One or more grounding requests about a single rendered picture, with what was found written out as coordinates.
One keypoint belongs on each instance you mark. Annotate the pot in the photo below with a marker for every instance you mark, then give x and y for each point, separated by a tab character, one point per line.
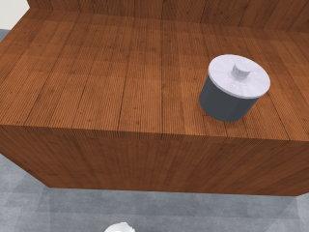
222	106

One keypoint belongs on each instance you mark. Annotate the lid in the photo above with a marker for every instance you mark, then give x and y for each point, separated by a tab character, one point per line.
244	87

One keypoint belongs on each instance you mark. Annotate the knob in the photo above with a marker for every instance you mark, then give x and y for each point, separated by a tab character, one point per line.
242	68

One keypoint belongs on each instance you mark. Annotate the robot left thigh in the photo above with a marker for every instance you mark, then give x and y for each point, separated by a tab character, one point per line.
120	227

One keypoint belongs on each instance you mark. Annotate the table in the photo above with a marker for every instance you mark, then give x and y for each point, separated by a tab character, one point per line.
104	94

